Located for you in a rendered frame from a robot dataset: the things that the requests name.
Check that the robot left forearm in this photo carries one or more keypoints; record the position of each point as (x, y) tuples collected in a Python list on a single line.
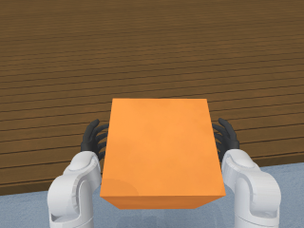
[(69, 198)]

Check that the carton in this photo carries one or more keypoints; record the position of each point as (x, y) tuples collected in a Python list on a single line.
[(161, 154)]

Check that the robot right hand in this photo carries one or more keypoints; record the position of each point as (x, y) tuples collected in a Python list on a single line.
[(228, 137)]

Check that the robot left hand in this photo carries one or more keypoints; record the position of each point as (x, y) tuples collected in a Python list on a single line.
[(90, 139)]

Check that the robot right forearm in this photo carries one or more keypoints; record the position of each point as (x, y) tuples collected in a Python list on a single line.
[(257, 194)]

